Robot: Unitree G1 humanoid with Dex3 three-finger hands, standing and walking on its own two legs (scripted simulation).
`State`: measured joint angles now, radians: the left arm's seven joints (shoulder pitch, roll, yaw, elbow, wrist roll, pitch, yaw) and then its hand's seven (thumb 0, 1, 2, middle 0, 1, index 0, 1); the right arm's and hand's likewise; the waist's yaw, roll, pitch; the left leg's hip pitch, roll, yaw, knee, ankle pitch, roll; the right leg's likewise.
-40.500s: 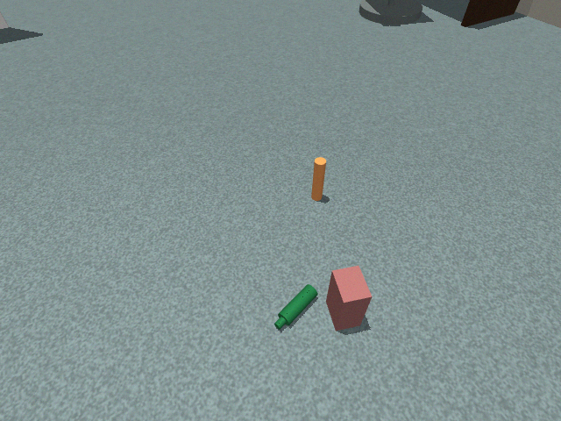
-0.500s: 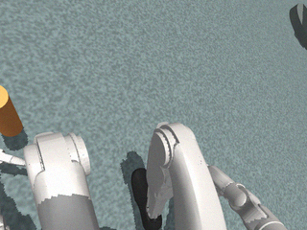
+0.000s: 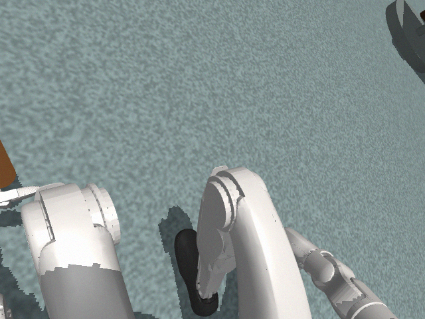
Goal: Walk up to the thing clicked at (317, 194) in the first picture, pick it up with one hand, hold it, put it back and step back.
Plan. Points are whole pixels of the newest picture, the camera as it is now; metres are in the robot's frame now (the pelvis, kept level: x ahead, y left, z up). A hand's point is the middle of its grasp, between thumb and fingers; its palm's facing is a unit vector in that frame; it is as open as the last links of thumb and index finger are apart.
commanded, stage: close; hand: left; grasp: from the side
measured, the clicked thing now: out of the picture +0.39 +0.29 -0.16
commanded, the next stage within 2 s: settle in 0.38 s
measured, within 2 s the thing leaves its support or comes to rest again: leaves its support in 0.76 s
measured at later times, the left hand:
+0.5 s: hand out of the picture +0.38 +0.28 -0.16, palm faces +0.28 -0.96 +0.02, open 7.1 cm
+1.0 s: hand out of the picture +0.37 +0.30 -0.10, palm faces +0.29 -0.96 +0.00, open 7.1 cm
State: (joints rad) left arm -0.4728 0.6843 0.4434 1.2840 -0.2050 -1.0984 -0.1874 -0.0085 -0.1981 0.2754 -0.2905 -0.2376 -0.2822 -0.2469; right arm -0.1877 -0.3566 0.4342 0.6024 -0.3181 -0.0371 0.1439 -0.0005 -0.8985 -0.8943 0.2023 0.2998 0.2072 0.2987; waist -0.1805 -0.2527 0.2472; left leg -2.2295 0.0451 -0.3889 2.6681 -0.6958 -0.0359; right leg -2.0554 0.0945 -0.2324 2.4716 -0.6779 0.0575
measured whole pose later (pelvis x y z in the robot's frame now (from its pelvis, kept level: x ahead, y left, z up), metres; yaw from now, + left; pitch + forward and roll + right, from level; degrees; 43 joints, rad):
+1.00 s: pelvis +0.00 +0.00 +0.02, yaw +1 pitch +17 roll -15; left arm -0.43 0.61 0.38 0.93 -0.17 -0.86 -0.11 0.00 0.00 1.05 -0.87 -1.04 -0.88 -1.06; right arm -0.11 -0.33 0.31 0.60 -0.25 0.01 0.14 0.00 -0.90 -0.90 0.20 0.30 0.21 0.30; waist -0.14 -0.19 0.16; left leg -2.24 0.05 -0.34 2.60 -0.69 -0.03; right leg -2.07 0.07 -0.21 2.42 -0.69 0.05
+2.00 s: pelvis +0.02 -0.02 +0.09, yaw +9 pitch +31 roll -5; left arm -0.42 0.38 0.40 0.69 -0.21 -0.56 -0.28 0.01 -0.06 1.13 -0.89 -1.07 -0.89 -1.08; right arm 0.02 -0.28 0.03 0.67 -0.06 0.00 0.05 0.00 -0.90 -0.89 0.20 0.30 0.20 0.30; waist -0.06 -0.02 -0.09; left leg -2.17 0.07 -0.14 2.29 -0.67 -0.04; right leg -2.08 0.02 -0.08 2.26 -0.72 0.00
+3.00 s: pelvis +0.03 -0.01 +0.19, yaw +11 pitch +33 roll -4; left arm -0.28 0.32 0.31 0.41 -0.24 -0.39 -0.25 0.01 -0.08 1.15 -0.90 -1.07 -0.90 -1.08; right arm 0.08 -0.25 -0.01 0.63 0.01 -0.04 0.00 0.01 -0.90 -0.89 0.20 0.30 0.20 0.30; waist -0.03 0.02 -0.17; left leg -1.90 0.07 -0.09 1.98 -0.65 -0.02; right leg -1.82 0.01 -0.05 1.96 -0.71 0.01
